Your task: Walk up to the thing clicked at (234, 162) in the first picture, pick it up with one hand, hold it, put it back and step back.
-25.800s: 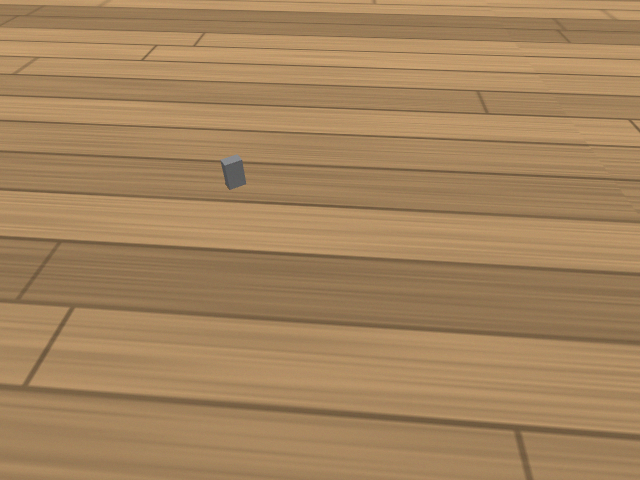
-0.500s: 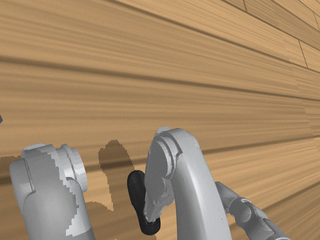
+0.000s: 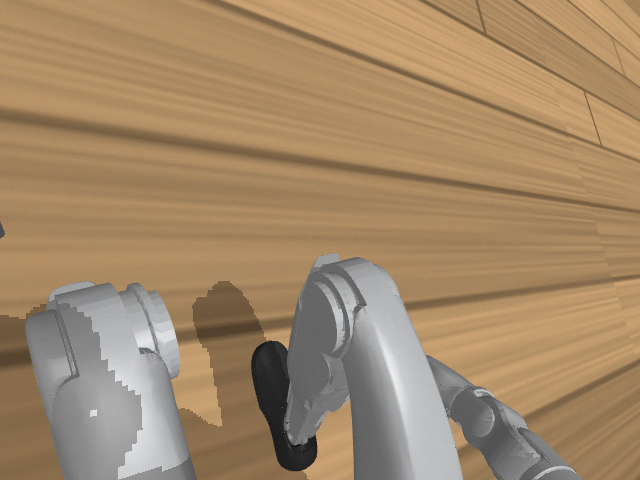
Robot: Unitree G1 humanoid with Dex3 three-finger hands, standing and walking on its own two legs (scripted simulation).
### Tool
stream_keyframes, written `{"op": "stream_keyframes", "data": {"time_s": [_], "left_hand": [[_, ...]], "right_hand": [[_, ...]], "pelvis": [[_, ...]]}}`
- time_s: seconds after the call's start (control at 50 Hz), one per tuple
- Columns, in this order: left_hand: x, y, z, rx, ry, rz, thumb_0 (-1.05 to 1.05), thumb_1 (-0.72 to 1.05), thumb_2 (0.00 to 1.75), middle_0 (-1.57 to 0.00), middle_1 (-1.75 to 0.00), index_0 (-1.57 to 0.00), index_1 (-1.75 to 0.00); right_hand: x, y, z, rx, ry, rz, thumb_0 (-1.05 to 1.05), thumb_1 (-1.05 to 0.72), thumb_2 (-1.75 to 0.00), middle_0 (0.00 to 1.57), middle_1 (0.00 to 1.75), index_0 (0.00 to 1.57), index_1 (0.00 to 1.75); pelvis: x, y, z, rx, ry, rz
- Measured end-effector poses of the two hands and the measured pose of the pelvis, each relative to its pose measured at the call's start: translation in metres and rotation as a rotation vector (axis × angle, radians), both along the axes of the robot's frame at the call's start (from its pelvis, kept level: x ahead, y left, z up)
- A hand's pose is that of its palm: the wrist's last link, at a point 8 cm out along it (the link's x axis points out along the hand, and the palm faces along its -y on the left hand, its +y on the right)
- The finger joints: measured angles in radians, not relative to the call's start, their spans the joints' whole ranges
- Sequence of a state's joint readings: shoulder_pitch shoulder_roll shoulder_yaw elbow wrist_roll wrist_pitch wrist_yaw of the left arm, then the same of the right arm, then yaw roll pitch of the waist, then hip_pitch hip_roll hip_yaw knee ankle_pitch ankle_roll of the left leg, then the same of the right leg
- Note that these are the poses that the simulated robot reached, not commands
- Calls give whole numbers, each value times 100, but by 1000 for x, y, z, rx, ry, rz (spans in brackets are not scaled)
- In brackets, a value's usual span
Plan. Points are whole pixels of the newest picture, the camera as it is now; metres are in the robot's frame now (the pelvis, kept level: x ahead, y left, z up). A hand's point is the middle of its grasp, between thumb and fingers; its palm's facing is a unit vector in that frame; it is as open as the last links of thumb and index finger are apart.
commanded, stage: open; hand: left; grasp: from the side
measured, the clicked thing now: out of the picture +0.41 +0.32 -0.20
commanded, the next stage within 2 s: withdraw in 0.26 s
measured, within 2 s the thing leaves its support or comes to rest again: neither
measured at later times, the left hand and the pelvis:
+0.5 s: hand out of the picture +0.38 +0.35 -0.17, palm faces +0.58 -0.82 -0.01, open 17.0 cm; pelvis +0.00 +0.00 +0.00, yaw +0 degrees
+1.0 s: hand out of the picture +0.32 +0.41 -0.07, palm faces +0.50 -0.85 -0.17, open 17.5 cm; pelvis +0.00 -0.01 +0.04, yaw +4 degrees
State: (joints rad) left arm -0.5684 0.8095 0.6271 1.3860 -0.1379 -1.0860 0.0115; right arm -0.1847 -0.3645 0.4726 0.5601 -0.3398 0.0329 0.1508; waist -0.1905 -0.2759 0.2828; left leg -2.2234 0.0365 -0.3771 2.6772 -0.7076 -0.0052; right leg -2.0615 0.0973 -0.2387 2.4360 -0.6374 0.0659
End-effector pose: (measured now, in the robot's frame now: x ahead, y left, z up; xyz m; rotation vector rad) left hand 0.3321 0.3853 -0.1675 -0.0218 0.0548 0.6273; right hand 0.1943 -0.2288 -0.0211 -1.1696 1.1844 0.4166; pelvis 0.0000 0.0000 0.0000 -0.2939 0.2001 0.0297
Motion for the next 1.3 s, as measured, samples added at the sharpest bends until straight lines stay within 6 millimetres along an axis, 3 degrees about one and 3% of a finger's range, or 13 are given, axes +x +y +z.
{"op": "stream_keyframes", "data": {"time_s": [0.3, 0.42, 0.56, 0.68, 0.78, 0.88, 0.96, 1.04, 1.2, 1.3], "left_hand": [[4, -3, -2, 0, -11, 5, -1, -53, 24, -47, -38, -48, -37], [4, -2, -1, 3, -7, 2, -1, -58, 11, -28, -19, -30, -19], [1, 7, 6, 35, -15, -14, -1, -58, 7, -14, -9, -16, -9], [-6, 44, 50, 102, -101, 44, -2, -58, 6, -9, -7, -11, -6], [-19, 66, 82, 109, -36, -11, -1, -59, 6, -7, -6, -9, -5], [-39, 65, 101, 59, -8, -31, -1, -60, 4, -6, -5, -9, -4], [-52, 58, 106, 62, 155, -78, -1, -56, 3, -5, -4, -8, -3], [-68, 57, 124, 79, 296, -81, -1, -54, 4, -7, -4, -8, -4], [-96, 88, 221, 235, 466, 40, -1, -52, 6, -7, -5, -7, -5], [-115, 69, 253, 225, 623, 41, -1, -51, 7, -6, -5, -6, -6]], "right_hand": [[-2, 4, 2, -6, 7, 8, 0, -92, -90, 21, 30, 20, 30], [-4, 3, 2, -6, 7, 2, 0, -93, -90, 21, 30, 20, 30], [-9, 0, 2, -8, 13, -21, 0, -91, -90, 21, 30, 20, 30], [-10, -3, 2, 15, 11, -73, 0, -91, -90, 21, 30, 20, 30], [-3, -3, 1, 73, -37, -137, 0, -91, -90, 21, 30, 20, 30], [11, 0, 0, 148, -96, -176, 1, -89, -90, 21, 30, 20, 30], [24, 2, 3, 214, -161, -267, 1, -89, -90, 21, 30, 20, 30], [34, 6, 10, 277, -194, -336, 1, -92, -91, 21, 30, 20, 30], [36, 1, 18, 353, -180, -473, 1, -92, -91, 21, 30, 20, 30], [36, 1, 30, 401, -161, -548, 1, -91, -91, 20, 30, 20, 30]], "pelvis": [[-1, 1, 1, -9, -8, -2], [-2, 1, 0, -9, -10, -5], [-2, 1, 2, -6, -7, -5], [2, -2, 9, 4, 32, 7], [5, -3, 18, 12, 91, 18], [5, -3, 26, 27, 137, 29], [5, -7, 36, 52, 172, 45], [5, -10, 53, 70, 221, 60], [11, -15, 92, 109, 327, 92], [16, -15, 123, 128, 377, 102]]}}
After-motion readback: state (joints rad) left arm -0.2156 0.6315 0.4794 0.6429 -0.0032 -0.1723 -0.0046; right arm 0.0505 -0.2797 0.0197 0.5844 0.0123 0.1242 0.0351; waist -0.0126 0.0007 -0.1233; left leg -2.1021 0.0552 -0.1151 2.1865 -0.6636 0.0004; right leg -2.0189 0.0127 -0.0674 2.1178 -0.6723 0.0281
